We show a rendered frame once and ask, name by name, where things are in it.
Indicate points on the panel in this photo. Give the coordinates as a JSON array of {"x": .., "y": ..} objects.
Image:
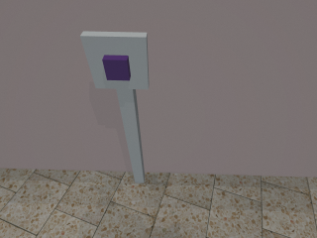
[{"x": 134, "y": 45}]

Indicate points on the button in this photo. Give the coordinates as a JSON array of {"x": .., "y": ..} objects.
[{"x": 117, "y": 67}]

